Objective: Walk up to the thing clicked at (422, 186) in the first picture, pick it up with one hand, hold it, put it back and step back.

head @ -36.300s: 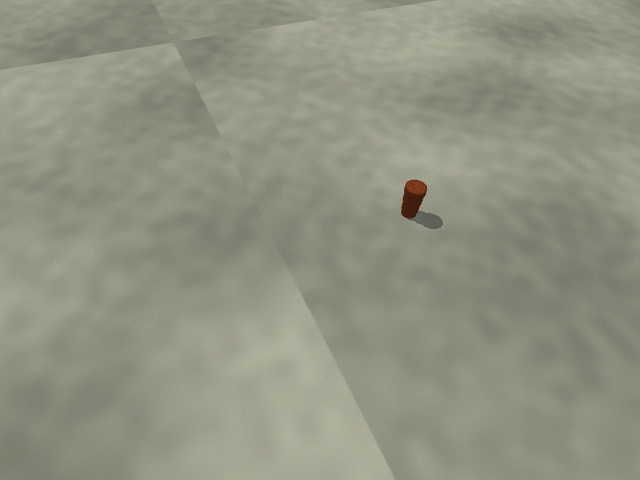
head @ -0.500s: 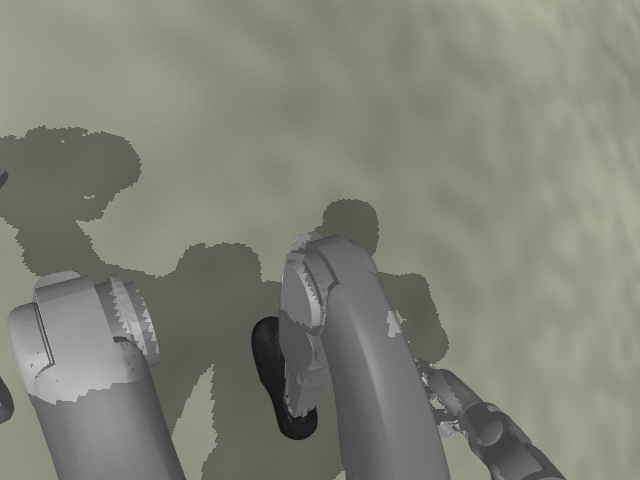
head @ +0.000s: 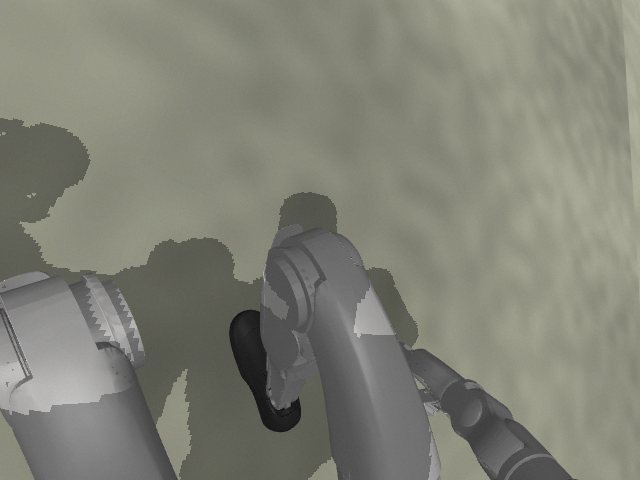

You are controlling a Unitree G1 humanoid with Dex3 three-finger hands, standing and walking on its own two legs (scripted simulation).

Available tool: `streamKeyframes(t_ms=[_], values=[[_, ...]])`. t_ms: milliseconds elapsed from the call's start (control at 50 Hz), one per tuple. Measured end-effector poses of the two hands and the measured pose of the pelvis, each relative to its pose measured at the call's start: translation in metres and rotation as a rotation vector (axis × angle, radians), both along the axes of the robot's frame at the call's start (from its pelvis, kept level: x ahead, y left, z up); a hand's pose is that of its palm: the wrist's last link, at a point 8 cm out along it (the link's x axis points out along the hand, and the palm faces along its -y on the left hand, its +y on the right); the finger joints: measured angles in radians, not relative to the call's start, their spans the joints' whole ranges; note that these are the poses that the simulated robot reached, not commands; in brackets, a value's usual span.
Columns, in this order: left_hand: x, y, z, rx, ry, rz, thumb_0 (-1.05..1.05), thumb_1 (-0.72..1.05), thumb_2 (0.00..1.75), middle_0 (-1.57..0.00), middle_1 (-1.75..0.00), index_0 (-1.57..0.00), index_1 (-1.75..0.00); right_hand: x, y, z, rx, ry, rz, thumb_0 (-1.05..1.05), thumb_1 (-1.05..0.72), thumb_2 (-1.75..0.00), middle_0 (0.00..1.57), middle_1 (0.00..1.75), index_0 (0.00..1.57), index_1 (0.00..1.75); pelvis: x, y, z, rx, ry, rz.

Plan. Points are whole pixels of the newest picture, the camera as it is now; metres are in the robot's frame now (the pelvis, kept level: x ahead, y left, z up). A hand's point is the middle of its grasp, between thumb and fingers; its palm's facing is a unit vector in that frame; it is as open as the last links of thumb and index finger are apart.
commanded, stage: lower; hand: left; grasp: from the side
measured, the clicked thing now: out of the picture +0.45 +0.30 -0.18
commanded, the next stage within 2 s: loosen in 0.30 s
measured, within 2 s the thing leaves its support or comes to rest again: rests again in 0.76 s
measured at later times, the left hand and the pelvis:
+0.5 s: hand out of the picture +0.45 +0.30 -0.18, palm faces +0.36 -0.93 -0.01, open 11.0 cm; pelvis +0.00 +0.00 +0.00, yaw -1 degrees
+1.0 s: hand out of the picture +0.45 +0.30 -0.16, palm faces +0.36 -0.93 +0.01, open 15.4 cm; pelvis +0.00 +0.01 +0.00, yaw -2 degrees
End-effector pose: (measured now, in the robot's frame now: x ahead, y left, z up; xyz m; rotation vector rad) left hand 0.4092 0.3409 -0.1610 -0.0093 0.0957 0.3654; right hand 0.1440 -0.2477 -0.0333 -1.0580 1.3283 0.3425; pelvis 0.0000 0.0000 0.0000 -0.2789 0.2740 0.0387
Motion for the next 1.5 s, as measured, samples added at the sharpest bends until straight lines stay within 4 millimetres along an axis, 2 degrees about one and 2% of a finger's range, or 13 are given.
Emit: streamKeyframes(t_ms=[500,580,720,880,1140,1220,1340,1400,1500], values=[[0.003,-0.002,-0.017,0.005,0.001,0.004,-0.01,-0.47,1.02,-0.68,-0.97,-0.66,-0.96,0.008,0.007,0.007,-0.042,0.014,0.063,0.00,-0.91,-0.90,0.21,0.30,0.21,0.30,-0.001,0.005,0.000,-0.030,-0.025,-0.016],[0.002,0.000,-0.016,-0.008,-0.015,0.031,-0.02,-0.42,0.91,-0.70,-0.89,-0.69,-0.89,0.008,0.009,0.007,-0.038,0.017,0.068,0.00,-0.91,-0.89,0.21,0.30,0.21,0.30,-0.001,0.005,0.000,-0.032,-0.024,-0.016],[0.005,-0.002,-0.013,-0.008,-0.026,0.011,-0.02,-0.36,0.61,-0.66,-0.70,-0.69,-0.69,0.009,0.011,0.009,-0.040,0.011,0.070,0.00,-0.92,-0.89,0.21,0.30,0.21,0.30,-0.001,0.005,0.001,-0.033,-0.026,-0.018],[0.008,0.003,-0.003,-0.005,-0.050,0.028,-0.01,-0.42,0.31,-0.50,-0.44,-0.53,-0.43,0.009,0.011,0.010,-0.035,-0.010,0.066,0.00,-0.92,-0.90,0.21,0.30,0.21,0.30,-0.003,0.005,0.001,-0.034,-0.031,-0.021],[0.003,0.004,-0.005,-0.029,-0.054,0.039,-0.01,-0.52,0.07,-0.19,-0.12,-0.20,-0.10,0.007,0.015,0.014,-0.036,-0.015,0.066,0.00,-0.91,-0.89,0.21,0.30,0.21,0.30,-0.004,0.006,0.003,-0.037,-0.032,-0.025],[0.004,0.018,0.006,0.006,-0.101,0.047,-0.01,-0.53,0.04,-0.13,-0.06,-0.13,-0.05,0.006,0.014,0.015,-0.048,-0.016,0.054,0.00,-0.90,-0.89,0.21,0.30,0.21,0.30,-0.004,0.006,0.003,-0.037,-0.031,-0.023],[0.002,0.059,0.050,0.072,-0.163,0.068,-0.02,-0.54,0.02,-0.08,-0.02,-0.09,-0.02,0.009,0.013,0.016,-0.031,-0.044,-0.001,0.00,-0.90,-0.90,0.21,0.30,0.21,0.30,-0.002,0.005,0.008,-0.026,0.003,-0.012],[-0.004,0.072,0.069,0.092,-0.111,0.025,-0.01,-0.55,0.01,-0.07,-0.02,-0.08,-0.01,0.012,0.012,0.014,-0.003,-0.071,-0.039,0.00,-0.90,-0.90,0.21,0.30,0.21,0.30,-0.001,0.005,0.013,-0.018,0.032,-0.004],[-0.019,0.075,0.075,0.103,0.053,-0.052,-0.01,-0.54,0.02,-0.05,-0.02,-0.06,-0.01,0.019,0.013,0.012,0.060,-0.129,-0.108,0.00,-0.89,-0.89,0.21,0.30,0.21,0.30,-0.002,0.005,0.020,-0.005,0.062,0.005]])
